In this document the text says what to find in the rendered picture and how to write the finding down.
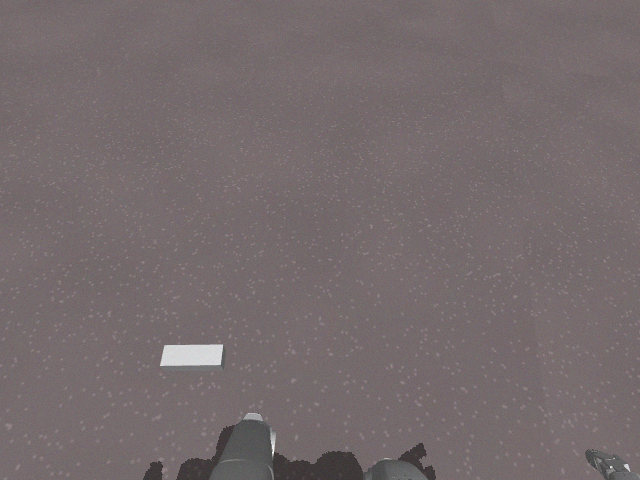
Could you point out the carton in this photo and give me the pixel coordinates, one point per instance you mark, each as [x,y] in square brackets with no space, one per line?
[193,358]

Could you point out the right robot hand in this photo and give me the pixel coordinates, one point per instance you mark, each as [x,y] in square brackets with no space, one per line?
[611,467]

